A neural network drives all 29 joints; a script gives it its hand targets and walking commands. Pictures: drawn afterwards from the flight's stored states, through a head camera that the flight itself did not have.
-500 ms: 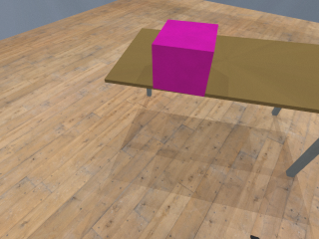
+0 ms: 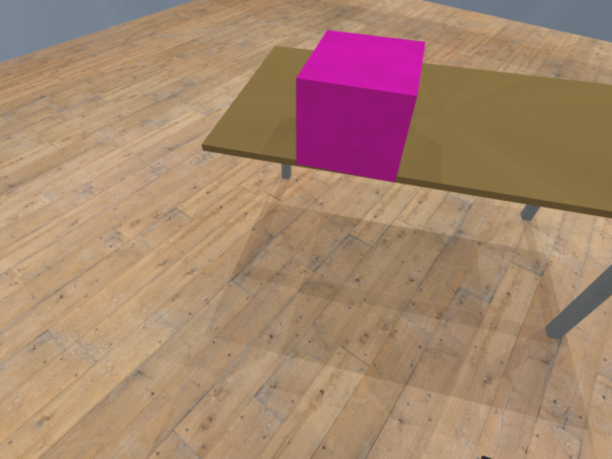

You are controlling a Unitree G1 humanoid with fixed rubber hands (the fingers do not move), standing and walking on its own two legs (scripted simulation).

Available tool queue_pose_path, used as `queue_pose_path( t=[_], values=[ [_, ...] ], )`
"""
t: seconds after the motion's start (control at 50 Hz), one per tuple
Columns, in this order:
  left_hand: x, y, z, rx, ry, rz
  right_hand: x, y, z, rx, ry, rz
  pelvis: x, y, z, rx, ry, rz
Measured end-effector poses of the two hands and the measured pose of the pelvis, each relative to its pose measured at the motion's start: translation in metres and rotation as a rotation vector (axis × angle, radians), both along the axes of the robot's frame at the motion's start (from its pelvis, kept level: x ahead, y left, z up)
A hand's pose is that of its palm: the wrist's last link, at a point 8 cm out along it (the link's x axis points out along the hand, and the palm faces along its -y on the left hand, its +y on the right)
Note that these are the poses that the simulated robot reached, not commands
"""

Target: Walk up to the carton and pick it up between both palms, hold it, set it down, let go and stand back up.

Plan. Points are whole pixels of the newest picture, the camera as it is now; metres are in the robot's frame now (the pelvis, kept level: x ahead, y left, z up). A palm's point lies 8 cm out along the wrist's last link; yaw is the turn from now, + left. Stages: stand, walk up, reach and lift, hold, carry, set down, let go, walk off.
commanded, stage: stand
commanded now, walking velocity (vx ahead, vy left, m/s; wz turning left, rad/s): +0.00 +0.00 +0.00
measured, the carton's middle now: (359, 103) +0.94 -0.14 -0.02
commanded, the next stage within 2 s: walk up in 0.22 s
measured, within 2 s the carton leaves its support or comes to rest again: neither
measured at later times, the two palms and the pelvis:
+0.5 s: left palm out of the picture +0.05 +0.28 -0.11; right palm out of the picture +0.09 -0.25 -0.10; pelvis +0.01 +0.01 +0.00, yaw +0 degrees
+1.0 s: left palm (112, 385) +0.25 +0.30 -0.10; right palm out of the picture +0.07 -0.23 -0.10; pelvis +0.13 +0.05 +0.00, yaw -8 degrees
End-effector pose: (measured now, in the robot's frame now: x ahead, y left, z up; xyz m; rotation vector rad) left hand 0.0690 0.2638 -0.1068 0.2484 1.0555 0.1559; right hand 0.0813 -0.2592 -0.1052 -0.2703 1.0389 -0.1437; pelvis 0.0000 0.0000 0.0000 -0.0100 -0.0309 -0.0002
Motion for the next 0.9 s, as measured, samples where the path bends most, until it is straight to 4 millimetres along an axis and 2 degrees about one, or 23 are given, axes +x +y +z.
queue_pose_path(
  t=[0.44, 0.5, 0.56, 0.62, 0.68, 0.72, 0.76, 0.84, 0.9],
  values=[
    [-0.014, 0.009, -0.002, 0.003, 0.029, 0.024, 0.007, 0.008, 0.001, 0.001, -0.007, 0.018, -0.001, 0.006, 0.001, 0.000, 0.002, 0.011],
    [-0.024, 0.013, -0.003, 0.010, 0.039, 0.029, 0.010, 0.008, 0.004, -0.004, -0.017, 0.031, 0.006, 0.009, 0.000, 0.000, 0.001, -0.004],
    [-0.044, 0.026, -0.004, 0.032, 0.095, 0.051, 0.019, 0.013, 0.008, 0.000, -0.030, 0.043, 0.015, 0.016, 0.002, 0.007, -0.004, -0.012],
    [-0.067, 0.041, -0.005, 0.035, 0.183, 0.079, 0.040, 0.023, 0.015, 0.002, -0.074, 0.049, 0.025, 0.029, 0.002, -0.002, -0.007, -0.033],
    [-0.071, 0.062, -0.015, 0.031, 0.263, 0.079, 0.059, 0.034, 0.017, -0.006, -0.144, 0.028, 0.040, 0.044, -0.006, -0.006, -0.013, -0.055],
    [-0.058, 0.074, -0.026, 0.031, 0.286, 0.047, 0.059, 0.038, 0.011, -0.032, -0.161, -0.007, 0.050, 0.054, -0.016, 0.009, -0.022, -0.069],
    [-0.028, 0.078, -0.030, 0.030, 0.266, 0.005, 0.044, 0.040, 0.003, -0.054, -0.121, -0.056, 0.061, 0.059, -0.019, 0.019, -0.030, -0.084],
    [0.056, 0.073, -0.016, 0.020, 0.120, -0.077, 0.003, 0.038, 0.002, -0.070, 0.024, -0.151, 0.082, 0.060, -0.007, 0.010, -0.047, -0.092],
    [0.112, 0.061, -0.002, 0.003, 0.021, -0.136, -0.013, 0.037, 0.006, -0.070, 0.092, -0.197, 0.098, 0.056, 0.001, 0.017, -0.050, -0.107]
  ],
)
